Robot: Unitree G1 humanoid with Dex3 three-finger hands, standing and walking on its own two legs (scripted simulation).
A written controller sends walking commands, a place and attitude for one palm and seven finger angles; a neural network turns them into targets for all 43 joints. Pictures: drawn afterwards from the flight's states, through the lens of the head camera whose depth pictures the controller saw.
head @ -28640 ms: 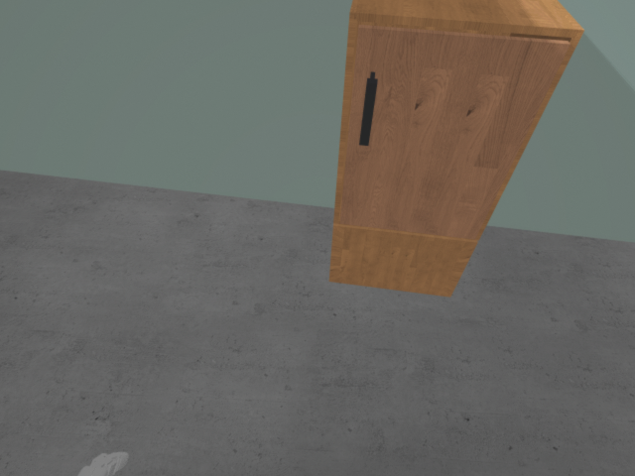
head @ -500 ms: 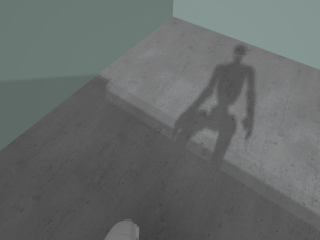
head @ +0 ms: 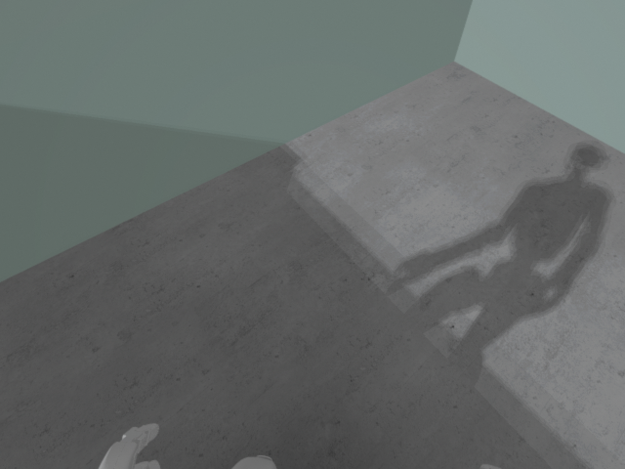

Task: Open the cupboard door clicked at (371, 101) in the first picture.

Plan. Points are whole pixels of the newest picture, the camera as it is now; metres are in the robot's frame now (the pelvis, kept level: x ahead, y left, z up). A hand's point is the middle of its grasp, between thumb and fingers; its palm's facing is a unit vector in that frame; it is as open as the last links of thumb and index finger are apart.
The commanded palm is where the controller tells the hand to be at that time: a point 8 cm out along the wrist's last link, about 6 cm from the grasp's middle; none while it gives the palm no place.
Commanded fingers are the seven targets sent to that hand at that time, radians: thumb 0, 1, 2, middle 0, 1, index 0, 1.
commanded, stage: turn to face it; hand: left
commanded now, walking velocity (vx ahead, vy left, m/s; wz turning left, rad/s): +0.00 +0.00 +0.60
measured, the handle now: out of the picture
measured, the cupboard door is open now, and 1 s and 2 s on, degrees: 43 43 43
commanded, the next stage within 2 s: none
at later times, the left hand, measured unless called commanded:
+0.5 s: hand out of the picture -0.01 +0.23 -0.18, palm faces +0.36 -0.91 -0.22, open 7.4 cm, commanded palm none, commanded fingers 0.00 0.90 0.90 -0.20 -0.30 -0.20 -0.30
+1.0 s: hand out of the picture +0.02 +0.17 -0.13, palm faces +0.56 -0.78 -0.27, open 7.4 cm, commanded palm none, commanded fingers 0.00 0.90 0.90 -0.20 -0.30 -0.20 -0.30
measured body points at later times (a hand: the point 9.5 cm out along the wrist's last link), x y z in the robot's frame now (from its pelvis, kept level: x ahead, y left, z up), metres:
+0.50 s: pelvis +0.01 +0.01 +0.01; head +0.05 +0.06 +0.45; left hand -0.03 +0.28 -0.16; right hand +0.21 -0.20 -0.11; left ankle -0.01 +0.10 -0.72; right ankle +0.01 -0.14 -0.65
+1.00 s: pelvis +0.04 -0.05 +0.02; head +0.10 -0.04 +0.46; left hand -0.01 +0.22 -0.11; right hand +0.24 -0.24 -0.14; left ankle -0.05 +0.05 -0.63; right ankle +0.09 -0.14 -0.72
